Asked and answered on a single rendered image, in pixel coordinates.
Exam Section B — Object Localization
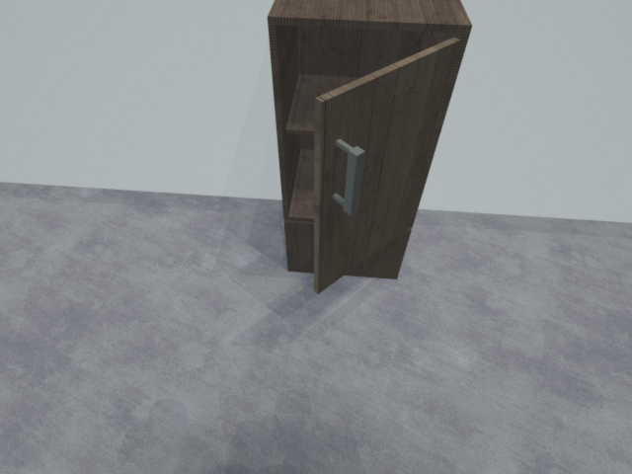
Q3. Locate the handle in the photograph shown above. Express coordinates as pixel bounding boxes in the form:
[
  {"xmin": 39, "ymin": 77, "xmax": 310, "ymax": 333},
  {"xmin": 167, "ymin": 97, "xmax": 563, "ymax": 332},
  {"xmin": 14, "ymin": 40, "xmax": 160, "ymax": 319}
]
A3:
[{"xmin": 333, "ymin": 139, "xmax": 365, "ymax": 216}]

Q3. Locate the cupboard door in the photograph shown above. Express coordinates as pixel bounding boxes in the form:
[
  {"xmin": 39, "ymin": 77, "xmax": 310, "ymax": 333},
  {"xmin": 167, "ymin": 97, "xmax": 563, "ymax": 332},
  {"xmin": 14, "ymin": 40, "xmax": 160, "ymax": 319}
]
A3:
[{"xmin": 314, "ymin": 38, "xmax": 460, "ymax": 294}]

